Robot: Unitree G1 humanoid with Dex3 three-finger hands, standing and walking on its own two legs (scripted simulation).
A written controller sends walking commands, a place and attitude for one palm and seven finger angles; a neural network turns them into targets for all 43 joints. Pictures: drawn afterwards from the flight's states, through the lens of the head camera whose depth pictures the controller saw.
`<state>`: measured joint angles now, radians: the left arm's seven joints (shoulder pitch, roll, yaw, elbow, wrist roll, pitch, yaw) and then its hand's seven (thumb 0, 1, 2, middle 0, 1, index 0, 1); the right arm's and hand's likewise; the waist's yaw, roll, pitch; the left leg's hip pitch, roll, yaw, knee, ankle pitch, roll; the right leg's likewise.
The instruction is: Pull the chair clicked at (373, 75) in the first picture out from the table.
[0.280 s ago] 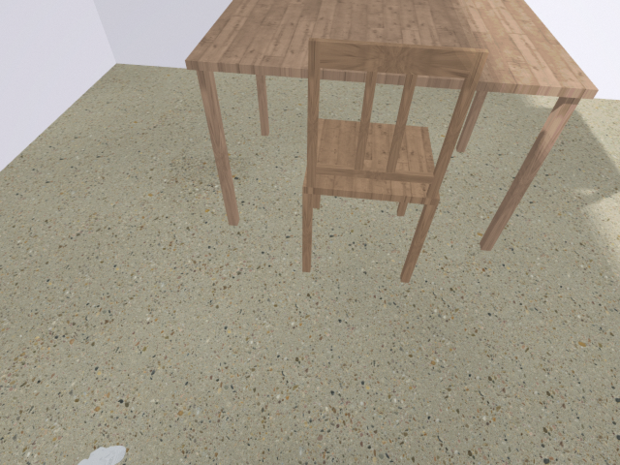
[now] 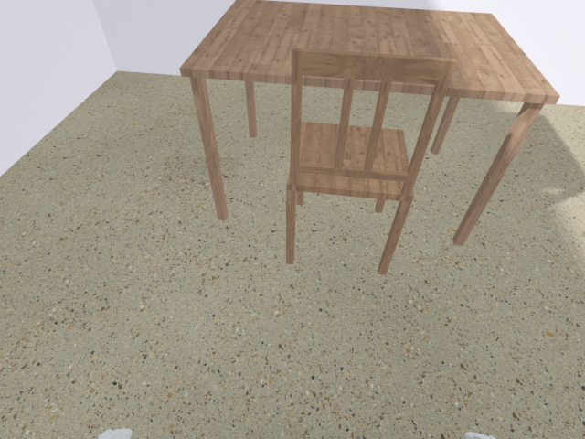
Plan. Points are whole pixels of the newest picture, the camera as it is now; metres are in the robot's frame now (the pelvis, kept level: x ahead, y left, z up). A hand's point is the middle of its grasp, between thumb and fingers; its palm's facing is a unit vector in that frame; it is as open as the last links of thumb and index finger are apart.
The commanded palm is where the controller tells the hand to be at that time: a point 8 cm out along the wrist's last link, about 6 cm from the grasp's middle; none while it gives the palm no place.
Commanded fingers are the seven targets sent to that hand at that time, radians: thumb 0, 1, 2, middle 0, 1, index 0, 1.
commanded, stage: stand and wait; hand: left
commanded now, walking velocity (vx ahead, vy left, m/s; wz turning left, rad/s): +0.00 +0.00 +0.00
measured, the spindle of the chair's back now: (343, 126) +0.95 -0.09 -0.08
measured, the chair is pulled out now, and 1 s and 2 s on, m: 0.00 0.00 0.00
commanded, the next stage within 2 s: look at it before walking up in 0.56 s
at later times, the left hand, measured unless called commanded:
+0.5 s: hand out of the picture +0.06 +0.23 -0.15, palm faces -0.03 -0.94 -0.34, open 7.4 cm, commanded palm none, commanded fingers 0.00 0.90 0.90 -0.20 -0.30 -0.20 -0.30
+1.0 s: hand out of the picture +0.07 +0.23 -0.15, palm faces -0.03 -0.94 -0.33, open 7.4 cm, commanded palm none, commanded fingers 0.00 0.90 0.90 -0.20 -0.30 -0.20 -0.30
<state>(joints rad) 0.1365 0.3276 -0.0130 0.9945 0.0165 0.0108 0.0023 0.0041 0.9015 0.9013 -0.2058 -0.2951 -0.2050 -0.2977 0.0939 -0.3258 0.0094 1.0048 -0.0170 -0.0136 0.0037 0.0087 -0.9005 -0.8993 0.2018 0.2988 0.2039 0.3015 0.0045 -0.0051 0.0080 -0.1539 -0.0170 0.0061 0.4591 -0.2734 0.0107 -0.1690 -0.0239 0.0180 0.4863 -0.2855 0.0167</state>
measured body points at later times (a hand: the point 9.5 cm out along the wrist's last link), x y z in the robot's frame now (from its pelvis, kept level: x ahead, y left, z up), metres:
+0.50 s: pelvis -0.01 -0.01 +0.00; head -0.01 -0.01 +0.45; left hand +0.06 +0.28 -0.13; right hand +0.05 -0.31 -0.13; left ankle -0.02 +0.11 -0.74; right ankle -0.01 -0.13 -0.74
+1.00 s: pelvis -0.01 -0.01 +0.01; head -0.01 -0.01 +0.46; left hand +0.07 +0.28 -0.13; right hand +0.06 -0.31 -0.13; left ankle -0.02 +0.11 -0.74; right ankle -0.01 -0.13 -0.74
